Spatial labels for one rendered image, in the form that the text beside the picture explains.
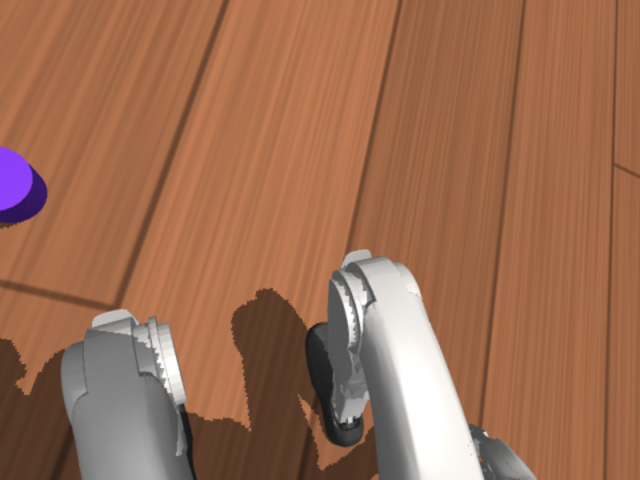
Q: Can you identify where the tin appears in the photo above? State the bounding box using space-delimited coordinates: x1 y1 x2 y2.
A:
0 147 47 223

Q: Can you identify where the right robot hand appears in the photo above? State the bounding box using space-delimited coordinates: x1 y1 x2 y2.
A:
468 424 537 480

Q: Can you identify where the left robot foot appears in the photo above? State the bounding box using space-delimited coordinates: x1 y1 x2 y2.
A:
178 403 197 480

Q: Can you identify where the right robot foot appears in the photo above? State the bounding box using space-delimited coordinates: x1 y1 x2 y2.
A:
305 322 364 447

